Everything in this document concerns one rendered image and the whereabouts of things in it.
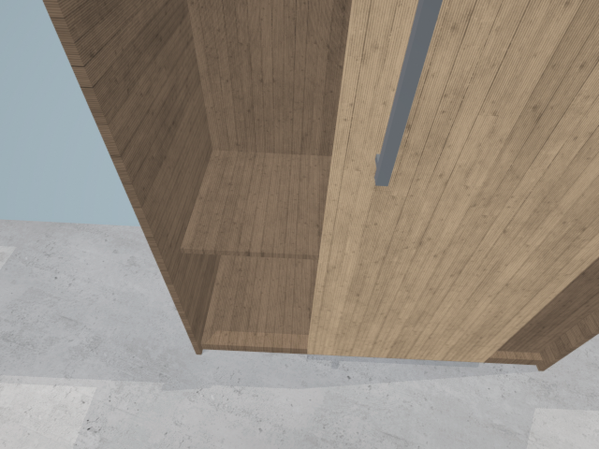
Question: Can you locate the handle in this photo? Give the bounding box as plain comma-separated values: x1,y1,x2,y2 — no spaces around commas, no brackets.
374,0,443,186

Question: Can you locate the wardrobe door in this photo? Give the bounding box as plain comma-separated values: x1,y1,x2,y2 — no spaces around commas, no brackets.
497,257,599,353
307,0,599,363

